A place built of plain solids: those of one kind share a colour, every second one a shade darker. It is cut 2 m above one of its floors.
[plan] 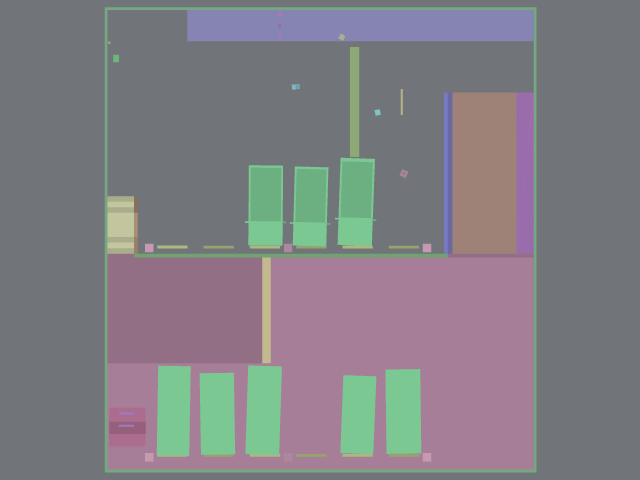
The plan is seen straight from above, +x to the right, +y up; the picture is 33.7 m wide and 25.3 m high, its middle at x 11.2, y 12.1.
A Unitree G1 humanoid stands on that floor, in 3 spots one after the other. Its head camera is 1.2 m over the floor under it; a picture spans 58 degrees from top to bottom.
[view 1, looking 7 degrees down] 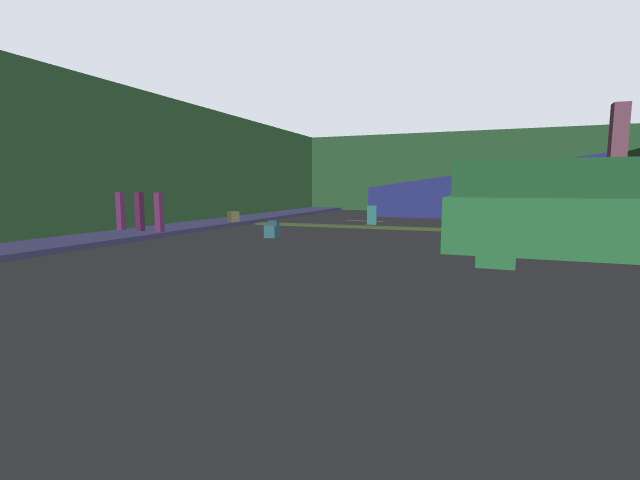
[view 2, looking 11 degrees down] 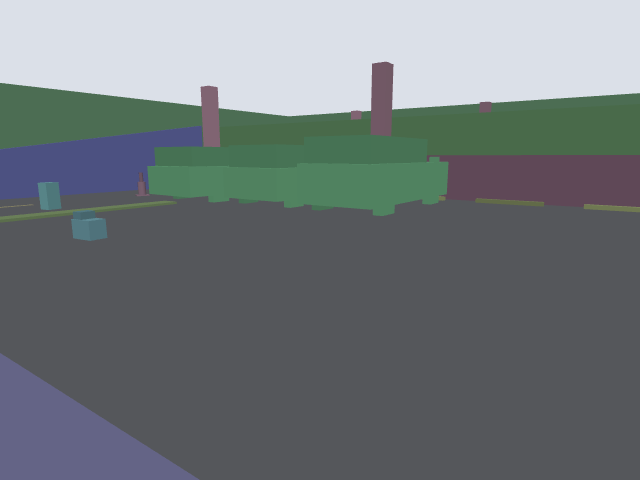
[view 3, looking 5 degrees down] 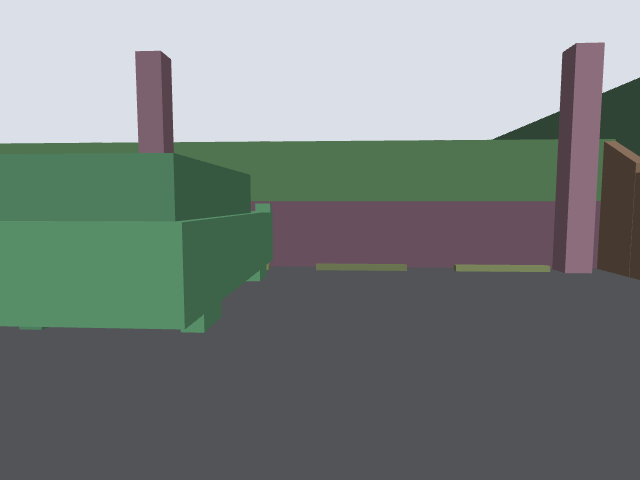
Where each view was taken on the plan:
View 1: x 0.70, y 15.41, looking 21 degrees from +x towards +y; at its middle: ground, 9.85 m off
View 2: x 3.50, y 23.39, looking -55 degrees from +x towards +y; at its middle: ground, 6.29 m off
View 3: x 6.19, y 19.38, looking -87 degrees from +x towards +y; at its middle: upper_deck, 8.04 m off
